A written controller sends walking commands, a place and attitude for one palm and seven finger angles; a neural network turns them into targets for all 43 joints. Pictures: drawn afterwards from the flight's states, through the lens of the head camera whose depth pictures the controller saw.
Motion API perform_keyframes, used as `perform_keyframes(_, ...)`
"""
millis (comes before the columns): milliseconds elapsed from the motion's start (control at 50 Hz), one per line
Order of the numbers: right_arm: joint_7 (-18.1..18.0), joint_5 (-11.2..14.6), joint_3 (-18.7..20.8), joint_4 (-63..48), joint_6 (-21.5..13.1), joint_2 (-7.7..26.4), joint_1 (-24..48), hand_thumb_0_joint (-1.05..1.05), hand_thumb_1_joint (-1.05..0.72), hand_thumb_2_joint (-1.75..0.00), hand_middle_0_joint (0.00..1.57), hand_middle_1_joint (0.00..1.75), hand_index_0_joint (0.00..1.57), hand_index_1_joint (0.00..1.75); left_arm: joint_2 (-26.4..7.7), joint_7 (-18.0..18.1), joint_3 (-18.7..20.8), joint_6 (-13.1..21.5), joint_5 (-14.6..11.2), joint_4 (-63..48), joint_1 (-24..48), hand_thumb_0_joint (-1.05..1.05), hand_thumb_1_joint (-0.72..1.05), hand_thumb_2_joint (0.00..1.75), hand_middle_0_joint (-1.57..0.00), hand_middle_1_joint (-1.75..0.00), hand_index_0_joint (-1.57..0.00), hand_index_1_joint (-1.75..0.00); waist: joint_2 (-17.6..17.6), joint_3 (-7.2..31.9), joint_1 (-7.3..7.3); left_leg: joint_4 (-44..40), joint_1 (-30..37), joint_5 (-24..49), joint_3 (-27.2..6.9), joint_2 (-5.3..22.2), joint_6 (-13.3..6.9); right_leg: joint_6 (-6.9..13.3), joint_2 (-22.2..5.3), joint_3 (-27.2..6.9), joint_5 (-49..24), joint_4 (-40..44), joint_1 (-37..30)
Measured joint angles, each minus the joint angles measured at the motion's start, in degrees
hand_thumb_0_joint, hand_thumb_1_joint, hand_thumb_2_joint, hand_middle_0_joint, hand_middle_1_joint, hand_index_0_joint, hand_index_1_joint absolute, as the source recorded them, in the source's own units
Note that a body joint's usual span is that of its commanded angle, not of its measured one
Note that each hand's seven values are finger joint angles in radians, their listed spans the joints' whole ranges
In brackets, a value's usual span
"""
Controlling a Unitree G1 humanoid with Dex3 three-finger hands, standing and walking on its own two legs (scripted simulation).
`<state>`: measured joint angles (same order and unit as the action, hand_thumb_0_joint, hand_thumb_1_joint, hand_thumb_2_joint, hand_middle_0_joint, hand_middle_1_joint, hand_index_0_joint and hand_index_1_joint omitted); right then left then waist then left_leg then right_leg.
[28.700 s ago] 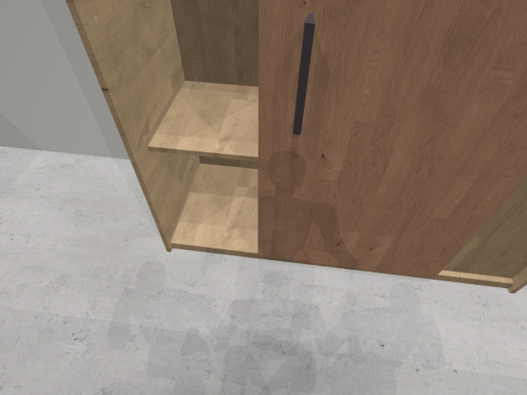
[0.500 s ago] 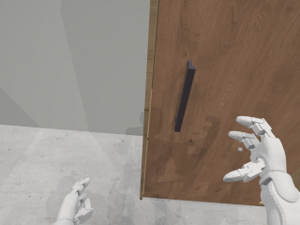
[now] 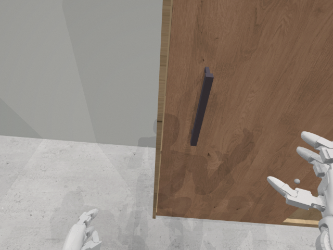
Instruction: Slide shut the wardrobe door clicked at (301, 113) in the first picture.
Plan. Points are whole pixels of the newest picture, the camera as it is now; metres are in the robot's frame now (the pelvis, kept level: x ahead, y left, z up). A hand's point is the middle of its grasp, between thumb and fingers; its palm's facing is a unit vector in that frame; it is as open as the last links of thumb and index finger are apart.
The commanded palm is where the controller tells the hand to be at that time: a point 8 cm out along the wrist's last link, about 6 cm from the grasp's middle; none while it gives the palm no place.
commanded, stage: draw the hand back to the body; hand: right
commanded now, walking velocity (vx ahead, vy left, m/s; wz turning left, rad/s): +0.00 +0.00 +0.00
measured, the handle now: (199, 110) +0.48 -0.10 +0.11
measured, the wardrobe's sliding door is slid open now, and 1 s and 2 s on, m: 0.00 0.00 0.00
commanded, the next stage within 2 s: step back with the hand held close in 0.64 s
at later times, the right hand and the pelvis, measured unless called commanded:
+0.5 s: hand (324, 191) +0.19 -0.28 +0.16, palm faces +0.48 +0.81 -0.35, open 7.6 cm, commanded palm +0.14 -0.31 +0.17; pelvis +0.00 -0.01 +0.00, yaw +0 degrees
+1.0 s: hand (315, 189) +0.20 -0.28 +0.15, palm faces +0.37 +0.81 -0.45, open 7.4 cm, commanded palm +0.13 -0.32 +0.17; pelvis -0.01 -0.02 +0.00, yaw +0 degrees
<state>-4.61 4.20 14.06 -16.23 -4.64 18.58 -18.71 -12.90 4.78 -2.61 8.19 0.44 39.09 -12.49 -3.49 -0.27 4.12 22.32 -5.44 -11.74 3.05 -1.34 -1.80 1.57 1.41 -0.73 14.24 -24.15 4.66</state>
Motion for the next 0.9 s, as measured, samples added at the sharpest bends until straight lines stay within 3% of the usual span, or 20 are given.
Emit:
perform_keyframes(140, 0.5, 0.1, 2.6, -1.7, -1.3, 0.8, -3.4, 0.0, -0.37, -0.65, 0.23, 0.61, 0.22, 0.61, 0.2, -0.5, 0.7, -0.5, 0.1, -0.5, 0.5, 0.01, 0.9, 0.9, -0.2, -0.3, -0.21, -0.3, 0.1, 0.2, -0.12, -1.1, 0.7, 0.3, -0.5, 0.0, 0.2, 0.2, 0.1, 0.4, -0.3, 1.1, -0.9)
perform_keyframes(420, -0.3, -0.1, 5.5, -4.0, -0.9, 1.0, -6.0, 0.01, -0.8, -0.86, 0.21, 0.35, 0.21, 0.36, -0.3, -0.3, 1.3, -0.3, 0.2, -0.8, 1.0, 0.01, 0.9, 0.9, -0.2, -0.3, -0.21, -0.3, 0.1, 0.0, 1.24, -2.1, 1.8, 0.6, 0.0, 0.4, 0.7, 0.6, 0.5, -0.1, -0.2, 1.3, -1.3)
perform_keyframes(780, -0.2, -0.2, 5.3, -4.1, -0.4, 1.3, -5.5, 0.02, -0.89, -0.9, 0.21, 0.3, 0.21, 0.31, 0.7, -0.4, 0.9, -0.6, 0.4, -0.5, 0.5, 0.01, 0.9, 0.9, -0.2, -0.3, -0.21, -0.3, 0.8, -0.4, 0.57, -2.4, 2.2, 0.9, -0.4, 0.4, 0.8, 0.7, 0.4, 0.3, -0.3, 1.5, -1.8)
perform_keyframes(900, -1.1, -1.3, 8.3, -3.0, -4.0, 2.5, -3.9, 0.02, -0.89, -0.9, 0.21, 0.3, 0.2, 0.3, -0.1, -0.5, 0.8, -2.6, 0.0, -3.3, 1.4, 0.01, 0.9, 0.9, -0.21, -0.3, -0.21, -0.3, 0.7, 0.1, -1.26, -2.6, -3.0, 2.2, 0.3, -0.1, 0.9, 0.9, 0.0, -0.3, -0.2, -1.3, 5.0)
